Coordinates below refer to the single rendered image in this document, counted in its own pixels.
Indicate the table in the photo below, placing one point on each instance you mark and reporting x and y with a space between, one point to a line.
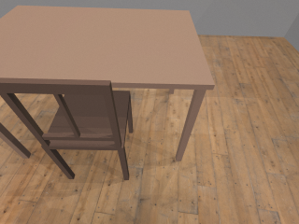
134 48

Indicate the chair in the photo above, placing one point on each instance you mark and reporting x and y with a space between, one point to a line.
91 116

